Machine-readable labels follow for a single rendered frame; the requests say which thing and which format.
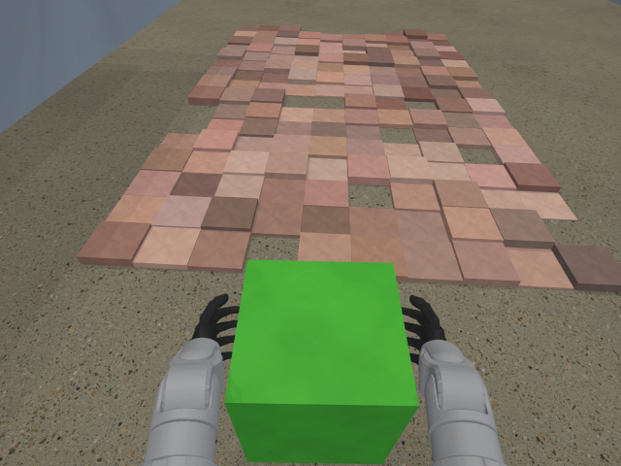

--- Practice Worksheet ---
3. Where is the carton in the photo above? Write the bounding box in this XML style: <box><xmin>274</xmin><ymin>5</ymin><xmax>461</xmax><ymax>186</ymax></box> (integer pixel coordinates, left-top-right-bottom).
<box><xmin>224</xmin><ymin>260</ymin><xmax>419</xmax><ymax>464</ymax></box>

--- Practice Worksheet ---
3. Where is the robot left hand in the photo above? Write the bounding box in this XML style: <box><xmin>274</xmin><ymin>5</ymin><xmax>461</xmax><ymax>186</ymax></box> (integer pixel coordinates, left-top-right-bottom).
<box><xmin>191</xmin><ymin>294</ymin><xmax>240</xmax><ymax>361</ymax></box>

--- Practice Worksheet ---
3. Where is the right robot forearm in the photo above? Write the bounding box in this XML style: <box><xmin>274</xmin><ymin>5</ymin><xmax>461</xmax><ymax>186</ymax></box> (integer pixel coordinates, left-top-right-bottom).
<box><xmin>418</xmin><ymin>340</ymin><xmax>507</xmax><ymax>466</ymax></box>

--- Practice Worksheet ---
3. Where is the left robot forearm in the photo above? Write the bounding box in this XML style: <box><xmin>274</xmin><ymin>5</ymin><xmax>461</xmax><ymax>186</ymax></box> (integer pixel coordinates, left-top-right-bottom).
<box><xmin>140</xmin><ymin>338</ymin><xmax>223</xmax><ymax>466</ymax></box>

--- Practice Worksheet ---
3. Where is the robot right hand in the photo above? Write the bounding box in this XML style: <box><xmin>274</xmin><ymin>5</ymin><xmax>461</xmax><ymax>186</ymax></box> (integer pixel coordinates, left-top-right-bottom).
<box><xmin>401</xmin><ymin>295</ymin><xmax>446</xmax><ymax>365</ymax></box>

